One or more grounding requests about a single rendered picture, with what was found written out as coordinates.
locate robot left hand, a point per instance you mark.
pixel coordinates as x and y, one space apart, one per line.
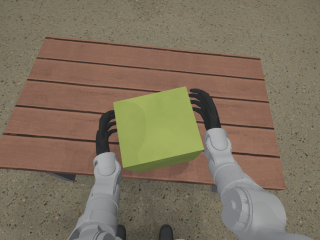
102 135

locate robot right forearm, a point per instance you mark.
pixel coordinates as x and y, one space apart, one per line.
225 171

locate left robot upper arm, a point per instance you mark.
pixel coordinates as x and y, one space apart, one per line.
99 235

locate robot left forearm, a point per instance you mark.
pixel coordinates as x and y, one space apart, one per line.
103 202

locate robot right foot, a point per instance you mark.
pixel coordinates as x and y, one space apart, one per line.
166 232

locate robot right hand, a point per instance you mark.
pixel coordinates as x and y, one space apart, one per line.
207 110

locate robot foot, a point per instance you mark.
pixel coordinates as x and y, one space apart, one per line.
166 232
121 232

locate right robot upper arm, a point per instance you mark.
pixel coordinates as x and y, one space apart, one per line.
256 215

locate carton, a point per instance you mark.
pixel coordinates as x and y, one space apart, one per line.
157 130

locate table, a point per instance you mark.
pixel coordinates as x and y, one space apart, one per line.
73 82

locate robot left foot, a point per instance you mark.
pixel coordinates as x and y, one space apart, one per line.
121 232

